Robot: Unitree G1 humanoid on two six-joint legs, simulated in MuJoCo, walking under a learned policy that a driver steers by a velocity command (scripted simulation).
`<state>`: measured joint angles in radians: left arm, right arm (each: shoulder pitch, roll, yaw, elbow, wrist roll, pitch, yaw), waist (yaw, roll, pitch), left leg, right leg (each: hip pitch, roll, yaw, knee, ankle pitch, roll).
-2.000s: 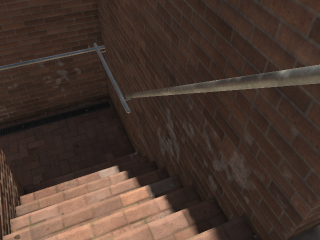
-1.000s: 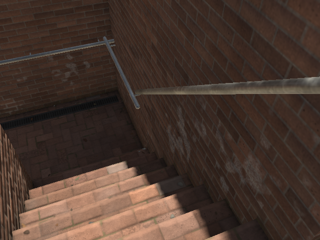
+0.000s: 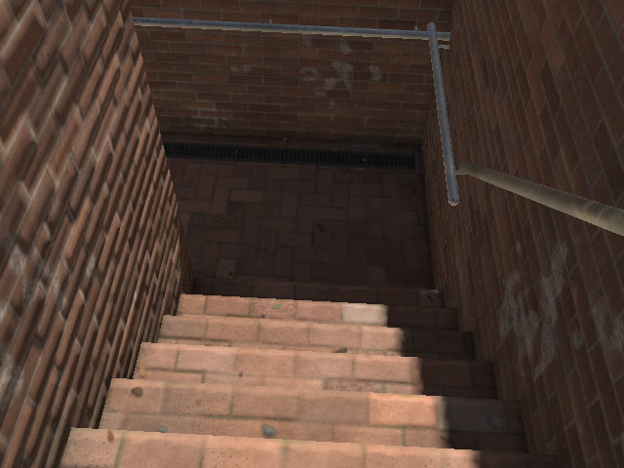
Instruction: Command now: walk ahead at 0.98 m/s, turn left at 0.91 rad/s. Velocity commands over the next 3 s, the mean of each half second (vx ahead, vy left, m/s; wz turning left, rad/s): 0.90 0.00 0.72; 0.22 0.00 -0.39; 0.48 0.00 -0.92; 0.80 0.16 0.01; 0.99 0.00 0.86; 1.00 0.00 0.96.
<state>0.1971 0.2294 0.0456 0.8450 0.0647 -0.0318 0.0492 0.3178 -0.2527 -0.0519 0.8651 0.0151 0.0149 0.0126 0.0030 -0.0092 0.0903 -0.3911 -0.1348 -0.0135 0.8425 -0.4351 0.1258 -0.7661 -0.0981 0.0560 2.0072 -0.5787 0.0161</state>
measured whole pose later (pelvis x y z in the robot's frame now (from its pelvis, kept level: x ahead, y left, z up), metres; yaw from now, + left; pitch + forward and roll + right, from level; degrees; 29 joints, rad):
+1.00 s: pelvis +0.47 +0.06 -0.38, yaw +7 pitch +2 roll -2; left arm 0.37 0.26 0.01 0.73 0.07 -0.04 -0.09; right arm 0.29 -0.28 -0.03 0.80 -0.14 -0.09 0.00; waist 0.05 0.00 -0.03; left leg -0.33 0.15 0.28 0.61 -0.32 0.05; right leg -0.86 -0.01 0.03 1.56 -0.20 0.07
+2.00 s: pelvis +0.82 -0.10 -0.64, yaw -19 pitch -2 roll -3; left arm 0.08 0.19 0.04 0.83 0.02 -0.08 0.03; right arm 0.38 -0.25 -0.01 0.87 -0.06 0.00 0.02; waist -0.09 0.10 0.03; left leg -0.40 -0.05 -0.05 1.20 -0.54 0.09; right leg -0.44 -0.01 -0.02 0.97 -0.49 0.03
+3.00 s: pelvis +1.36 +0.00 -1.16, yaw +34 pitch -2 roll -4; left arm 0.59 0.20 0.01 1.01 0.07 -0.11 0.01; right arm 0.05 -0.22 -0.04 0.80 -0.01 0.01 0.05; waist 0.10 0.07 0.01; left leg -0.40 0.03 0.08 0.50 0.33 0.17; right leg -0.12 -0.11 -0.21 1.60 -0.67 -0.02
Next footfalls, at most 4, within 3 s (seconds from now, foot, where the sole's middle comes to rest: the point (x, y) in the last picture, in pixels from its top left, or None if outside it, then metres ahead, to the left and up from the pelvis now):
0.32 right None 0.27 -0.12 -0.94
0.80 left None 0.50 0.17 -1.15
1.20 right None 0.53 -0.09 -1.15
1.62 left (307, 425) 0.74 0.02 -1.35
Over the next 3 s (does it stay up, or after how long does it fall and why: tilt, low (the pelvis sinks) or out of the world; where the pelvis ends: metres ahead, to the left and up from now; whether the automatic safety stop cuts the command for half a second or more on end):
stays up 1.36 0.00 -1.16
